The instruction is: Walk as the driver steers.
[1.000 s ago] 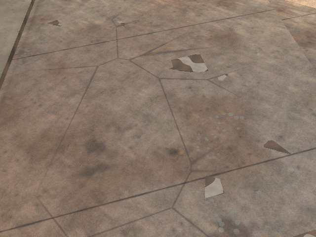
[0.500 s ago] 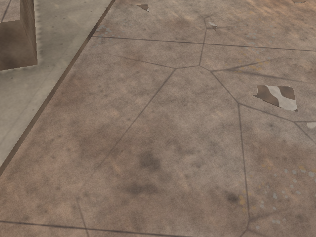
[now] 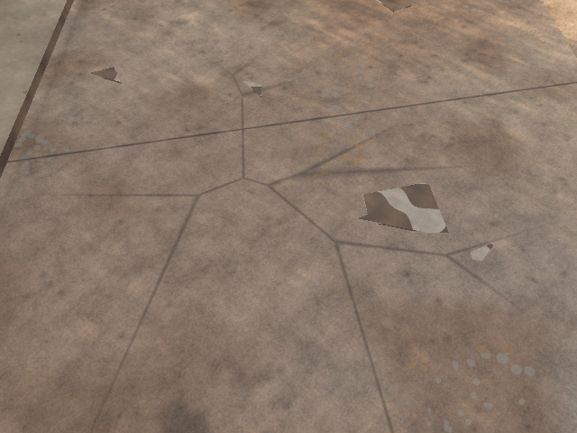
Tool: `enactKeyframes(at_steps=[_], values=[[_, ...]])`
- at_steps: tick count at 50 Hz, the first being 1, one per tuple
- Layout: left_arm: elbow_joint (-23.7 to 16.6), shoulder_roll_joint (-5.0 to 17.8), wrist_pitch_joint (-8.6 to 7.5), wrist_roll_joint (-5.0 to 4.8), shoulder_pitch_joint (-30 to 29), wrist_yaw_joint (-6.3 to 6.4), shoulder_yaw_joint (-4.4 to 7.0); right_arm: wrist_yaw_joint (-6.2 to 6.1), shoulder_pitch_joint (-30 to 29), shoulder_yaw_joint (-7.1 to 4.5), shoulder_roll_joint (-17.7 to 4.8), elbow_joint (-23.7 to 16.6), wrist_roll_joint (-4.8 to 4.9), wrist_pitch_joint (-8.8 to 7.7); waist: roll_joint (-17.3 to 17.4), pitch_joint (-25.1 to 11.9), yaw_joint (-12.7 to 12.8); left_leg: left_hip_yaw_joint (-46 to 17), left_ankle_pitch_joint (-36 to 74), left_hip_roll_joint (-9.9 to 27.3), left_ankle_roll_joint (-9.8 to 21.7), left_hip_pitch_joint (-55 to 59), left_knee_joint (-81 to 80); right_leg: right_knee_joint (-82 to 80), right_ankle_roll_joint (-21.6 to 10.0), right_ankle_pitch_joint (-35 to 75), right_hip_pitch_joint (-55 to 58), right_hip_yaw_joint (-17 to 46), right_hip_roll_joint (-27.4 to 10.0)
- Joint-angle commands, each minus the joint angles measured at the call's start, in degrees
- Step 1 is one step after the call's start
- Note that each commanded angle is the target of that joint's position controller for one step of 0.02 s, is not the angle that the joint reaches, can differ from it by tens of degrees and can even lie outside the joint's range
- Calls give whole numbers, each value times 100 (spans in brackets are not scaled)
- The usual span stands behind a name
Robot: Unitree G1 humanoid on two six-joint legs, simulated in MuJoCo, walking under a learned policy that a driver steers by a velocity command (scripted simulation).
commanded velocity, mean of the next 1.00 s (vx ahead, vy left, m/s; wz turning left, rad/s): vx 0.50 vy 0.00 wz -0.11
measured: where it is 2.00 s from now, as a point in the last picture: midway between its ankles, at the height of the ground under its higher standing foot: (305, 291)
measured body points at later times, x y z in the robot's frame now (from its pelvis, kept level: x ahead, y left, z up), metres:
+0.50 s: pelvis +0.29 +0.02 +0.00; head +0.32 +0.02 +0.45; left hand +0.36 +0.30 -0.13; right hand +0.41 -0.26 -0.09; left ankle +0.39 +0.10 -0.72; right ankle +0.09 -0.04 -0.66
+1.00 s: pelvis +0.52 -0.06 +0.01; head +0.53 -0.08 +0.46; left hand +0.71 +0.17 -0.07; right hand +0.50 -0.34 -0.13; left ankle +0.43 +0.07 -0.66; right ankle +0.55 -0.16 -0.72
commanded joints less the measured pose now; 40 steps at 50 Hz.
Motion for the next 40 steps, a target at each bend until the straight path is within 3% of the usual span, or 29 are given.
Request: enactKeyframes(at_steps=[1,3,6,11,16,18,20,21,22,23,24,25,26,28,31,35,40], values=[[18,734,5,-78,806,95,241,43,-397,-140,-764,-736,-20,-189,248,-192,147,-647,471,536,-98,-2386,396,-1821,-1057,1398,1911,2778,-1900],[10,634,-81,-110,687,108,183,71,-184,-112,-664,-734,-154,49,52,-236,-94,-589,474,623,-302,-1870,-100,-1965,-904,1926,1347,2228,-1520],[62,878,-178,-111,880,94,245,114,-453,-82,-556,-895,-169,207,-110,-201,-90,-374,838,635,-503,-1942,-796,-2094,-831,2185,1071,1947,-1232],[142,920,-140,-120,1411,105,275,143,-1609,-50,-546,-1293,-115,209,-361,-109,372,-316,1965,534,-608,-2347,-2246,-1971,-456,2168,1507,2020,-1021],[147,997,-104,-25,1744,173,298,165,-2329,-3,-618,-1588,-51,111,-430,-117,639,-376,2048,264,-472,-2343,-3172,-1521,-408,2667,2209,2424,-1208],[63,1085,-111,0,1544,219,320,154,-2114,-31,-750,-1586,-33,59,-492,-143,445,-497,1820,179,-338,-1764,-3603,-1293,-263,2785,2183,2627,-1307],[-2,1139,-159,5,1227,204,314,86,-1120,-125,-959,-1262,-33,-2,-479,-494,-6,-348,1492,-69,-102,-322,-3946,-575,-31,3632,1908,2505,-1201],[30,1056,-202,-43,1204,157,278,24,-369,-196,-1101,-1060,-77,-75,-181,-895,-394,-432,1647,98,77,747,-4279,453,108,3577,1632,2188,-874],[-75,644,-264,-71,1328,123,144,-67,565,-276,-1439,-985,-198,-114,376,-1718,-699,-1707,557,1325,396,1957,-4418,1958,225,2072,1037,1754,-587],[-87,302,-254,-184,2198,100,90,-60,625,-423,-1960,-863,-241,-34,1788,-2029,-216,-4511,337,2491,1187,2886,-5126,3399,449,-1732,-607,1160,423],[89,686,-200,34,2090,147,105,10,310,-382,-1501,-864,-69,27,967,-1434,-107,-4923,-296,2365,1276,2387,-5283,3901,379,-1691,-1190,1332,1],[24,729,-193,81,1536,105,112,49,-120,-295,-1059,-935,2,34,357,-727,-78,-4011,-178,2087,1221,1698,-5323,3883,397,-1179,-1257,1291,-206],[-89,679,-206,114,1108,69,80,84,-319,-241,-841,-904,-6,23,87,-409,-51,-3292,498,1764,1120,1231,-5394,3601,427,-894,-1227,1160,-397],[-198,608,-147,206,888,1,46,94,-288,-194,-736,-740,28,-22,445,-294,110,-2502,1778,1272,975,833,-5493,3094,565,-753,-1002,889,-689],[-282,438,-96,220,752,-37,-44,128,80,-236,-835,-508,104,-93,539,-423,170,-2151,2883,1098,1132,729,-5529,2602,785,-769,-894,633,-756],[-633,268,-97,165,-290,-57,-200,91,341,-316,-950,-362,112,-16,539,-85,-27,-1940,2206,899,1124,277,-5856,1252,1014,-88,-887,425,-854],[-869,356,-166,47,-949,3,-236,129,648,-414,-1096,-287,71,26,491,-178,-231,-2058,2503,899,922,255,-5492,266,1046,443,-211,375,-652]])
Keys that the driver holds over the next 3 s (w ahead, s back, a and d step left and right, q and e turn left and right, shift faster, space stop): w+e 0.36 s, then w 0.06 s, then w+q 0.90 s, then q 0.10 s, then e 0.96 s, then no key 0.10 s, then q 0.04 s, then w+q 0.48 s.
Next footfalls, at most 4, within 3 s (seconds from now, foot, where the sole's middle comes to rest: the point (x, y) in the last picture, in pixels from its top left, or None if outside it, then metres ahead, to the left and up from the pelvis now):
0.42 left None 0.43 0.08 -0.76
0.90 right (370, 376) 0.59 -0.16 -0.76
1.40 left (270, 281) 0.85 0.07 -0.76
1.98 right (335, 274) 0.87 -0.10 -0.76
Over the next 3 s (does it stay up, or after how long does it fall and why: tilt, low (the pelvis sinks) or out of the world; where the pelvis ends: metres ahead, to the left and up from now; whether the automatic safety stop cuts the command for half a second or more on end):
stays up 0.91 -0.02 0.02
